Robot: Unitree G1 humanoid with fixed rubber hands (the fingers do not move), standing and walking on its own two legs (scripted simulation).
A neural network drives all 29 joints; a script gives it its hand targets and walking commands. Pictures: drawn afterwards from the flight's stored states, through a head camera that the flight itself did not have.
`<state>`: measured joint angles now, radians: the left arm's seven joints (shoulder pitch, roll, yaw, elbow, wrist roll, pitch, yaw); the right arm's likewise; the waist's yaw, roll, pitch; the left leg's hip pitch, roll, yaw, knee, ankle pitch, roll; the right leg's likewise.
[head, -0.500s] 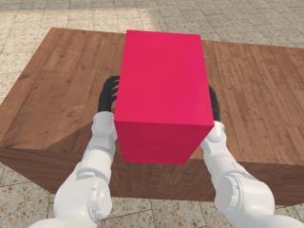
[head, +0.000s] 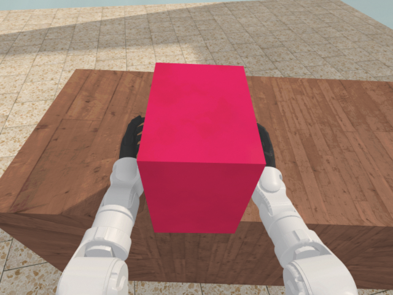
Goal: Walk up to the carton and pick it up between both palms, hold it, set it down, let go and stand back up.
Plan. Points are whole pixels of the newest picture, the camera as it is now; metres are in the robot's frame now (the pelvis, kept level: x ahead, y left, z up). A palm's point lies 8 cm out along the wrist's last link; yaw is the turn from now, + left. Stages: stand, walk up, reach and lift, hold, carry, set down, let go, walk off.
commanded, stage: reach and lift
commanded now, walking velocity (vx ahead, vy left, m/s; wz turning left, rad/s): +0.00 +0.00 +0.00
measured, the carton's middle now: (197, 152) +0.42 +0.00 +0.06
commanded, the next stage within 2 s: hold in 1.78 s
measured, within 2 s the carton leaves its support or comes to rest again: neither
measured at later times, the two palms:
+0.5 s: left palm (101, 124) +0.37 +0.17 +0.19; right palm (262, 134) +0.35 -0.12 +0.18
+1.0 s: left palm (101, 111) +0.36 +0.16 +0.22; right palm (272, 125) +0.35 -0.12 +0.20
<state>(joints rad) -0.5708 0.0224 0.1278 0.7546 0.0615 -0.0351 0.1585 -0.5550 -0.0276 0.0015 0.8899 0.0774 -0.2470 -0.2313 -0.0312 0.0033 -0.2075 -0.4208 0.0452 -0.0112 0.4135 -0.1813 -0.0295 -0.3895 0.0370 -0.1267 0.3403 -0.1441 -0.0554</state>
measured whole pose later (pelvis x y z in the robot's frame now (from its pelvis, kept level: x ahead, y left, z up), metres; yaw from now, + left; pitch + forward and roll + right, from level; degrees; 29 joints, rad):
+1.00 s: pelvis -0.03 +0.04 +0.00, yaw -1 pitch -5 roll -1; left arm -0.82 0.02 0.23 0.45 0.21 0.67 0.14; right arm -0.81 -0.06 -0.11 0.74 0.19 0.31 -0.18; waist -0.09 -0.03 -0.06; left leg -0.15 0.01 0.02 0.41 -0.18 0.02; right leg -0.11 0.01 -0.09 0.30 -0.11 -0.01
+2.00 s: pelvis -0.01 +0.03 +0.00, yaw +0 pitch -4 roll -2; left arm -0.80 0.05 0.24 0.34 0.17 0.81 0.10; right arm -0.84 -0.10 0.00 0.64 0.34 0.48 -0.28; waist -0.10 0.00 -0.09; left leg -0.14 0.02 0.00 0.44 -0.22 0.01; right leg -0.09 0.02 -0.11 0.30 -0.14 -0.01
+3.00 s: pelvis -0.02 +0.02 +0.00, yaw +0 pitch -3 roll -2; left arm -0.89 0.08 0.28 0.48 0.13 0.82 0.11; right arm -0.95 -0.11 0.00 0.76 0.35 0.55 -0.29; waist -0.07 0.02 -0.15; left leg -0.19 0.03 -0.01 0.44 -0.21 0.00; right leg -0.13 0.03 -0.11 0.31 -0.14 -0.03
